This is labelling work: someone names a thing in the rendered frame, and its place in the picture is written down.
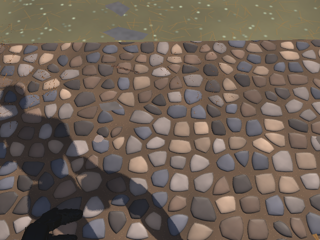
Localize left robot hand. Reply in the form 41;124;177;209
21;207;83;240

